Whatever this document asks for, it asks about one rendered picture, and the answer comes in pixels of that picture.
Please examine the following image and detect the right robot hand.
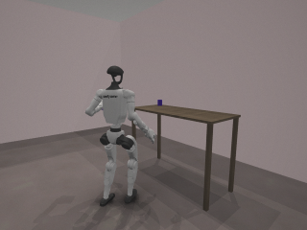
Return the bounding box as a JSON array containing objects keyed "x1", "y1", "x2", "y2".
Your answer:
[{"x1": 145, "y1": 129, "x2": 155, "y2": 143}]

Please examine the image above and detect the robot right upper arm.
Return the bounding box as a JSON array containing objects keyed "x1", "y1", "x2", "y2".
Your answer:
[{"x1": 123, "y1": 89, "x2": 135, "y2": 121}]

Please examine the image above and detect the robot right thigh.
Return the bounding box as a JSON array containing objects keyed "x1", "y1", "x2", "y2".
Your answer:
[{"x1": 119, "y1": 135, "x2": 138, "y2": 170}]

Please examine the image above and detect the robot right shin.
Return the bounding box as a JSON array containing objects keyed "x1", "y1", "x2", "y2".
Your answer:
[{"x1": 127, "y1": 161, "x2": 138, "y2": 196}]

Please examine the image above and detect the robot right forearm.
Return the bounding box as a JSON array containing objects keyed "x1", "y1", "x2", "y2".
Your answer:
[{"x1": 133, "y1": 112, "x2": 150, "y2": 134}]

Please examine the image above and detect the table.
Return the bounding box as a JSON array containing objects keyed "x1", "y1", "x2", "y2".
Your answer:
[{"x1": 131, "y1": 104, "x2": 241, "y2": 212}]

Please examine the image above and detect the robot left upper arm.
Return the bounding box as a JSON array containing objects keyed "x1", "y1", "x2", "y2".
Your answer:
[{"x1": 85, "y1": 89, "x2": 105, "y2": 117}]

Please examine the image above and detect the robot left forearm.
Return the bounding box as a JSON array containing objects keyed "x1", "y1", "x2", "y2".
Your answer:
[{"x1": 94, "y1": 103, "x2": 103, "y2": 113}]

